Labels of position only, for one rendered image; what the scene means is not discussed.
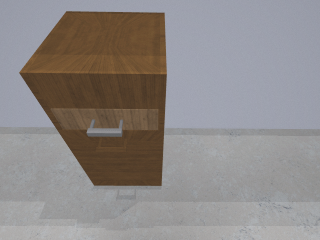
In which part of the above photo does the cabinet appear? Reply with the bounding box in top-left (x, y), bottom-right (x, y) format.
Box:
top-left (19, 11), bottom-right (167, 186)

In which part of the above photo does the handle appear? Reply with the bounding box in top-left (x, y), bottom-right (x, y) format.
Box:
top-left (95, 147), bottom-right (127, 155)
top-left (86, 119), bottom-right (123, 137)

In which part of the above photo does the drawer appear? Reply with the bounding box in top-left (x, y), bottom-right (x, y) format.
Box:
top-left (50, 108), bottom-right (159, 130)

